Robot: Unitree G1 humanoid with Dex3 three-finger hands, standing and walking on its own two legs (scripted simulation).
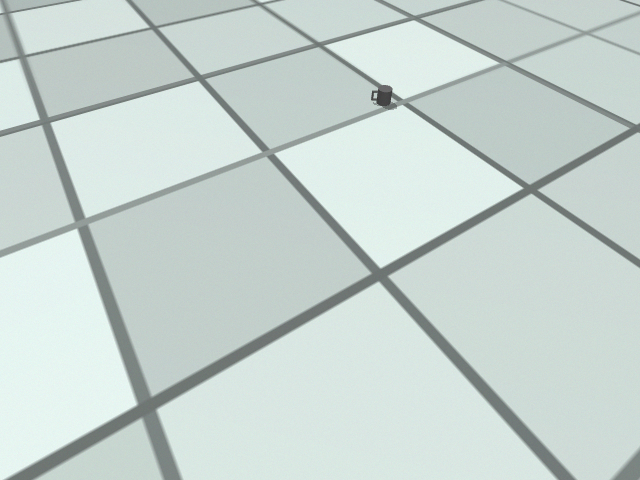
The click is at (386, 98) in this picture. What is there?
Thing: mug
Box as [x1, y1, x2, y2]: [371, 85, 392, 105]
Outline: 381,85 378,87 377,91 372,91 371,99 376,99 376,102 380,105 387,105 390,101 392,89 390,86
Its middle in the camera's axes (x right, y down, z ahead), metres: +0.37 -0.88 +2.31
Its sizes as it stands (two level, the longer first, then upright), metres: 0.118 0.084 0.089
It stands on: the floor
